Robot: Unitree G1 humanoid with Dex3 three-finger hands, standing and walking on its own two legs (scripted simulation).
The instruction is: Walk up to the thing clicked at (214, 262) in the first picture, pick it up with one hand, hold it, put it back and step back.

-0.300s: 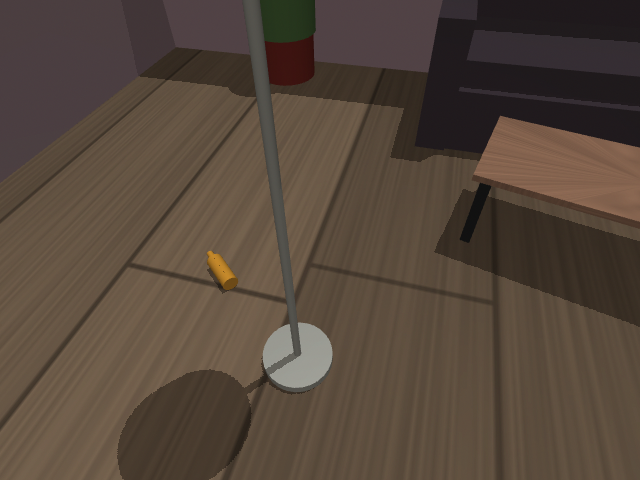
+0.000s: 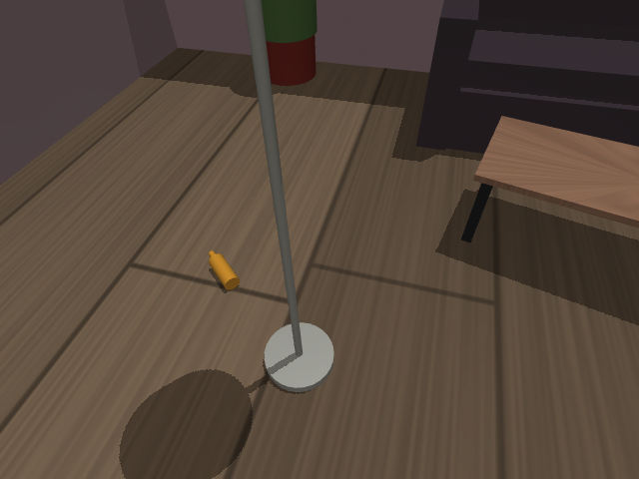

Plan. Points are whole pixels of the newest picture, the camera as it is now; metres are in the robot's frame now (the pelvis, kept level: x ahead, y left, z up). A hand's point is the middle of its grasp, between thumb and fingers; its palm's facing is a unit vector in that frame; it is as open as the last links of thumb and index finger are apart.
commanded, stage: stand
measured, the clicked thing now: (221, 268) +1.04 +0.43 -0.75
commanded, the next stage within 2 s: walk up in 0.82 s
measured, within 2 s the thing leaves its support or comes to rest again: neither
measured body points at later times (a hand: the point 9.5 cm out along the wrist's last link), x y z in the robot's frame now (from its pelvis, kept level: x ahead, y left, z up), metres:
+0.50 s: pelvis +0.01 +0.00 +0.00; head +0.02 +0.00 +0.45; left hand +0.08 +0.30 -0.13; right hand +0.08 -0.30 -0.13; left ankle +0.00 +0.13 -0.75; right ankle +0.00 -0.12 -0.75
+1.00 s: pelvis -0.01 -0.03 -0.01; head +0.04 -0.02 +0.44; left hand +0.09 +0.31 -0.11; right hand +0.09 -0.33 -0.14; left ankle +0.00 +0.13 -0.75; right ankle -0.01 -0.14 -0.73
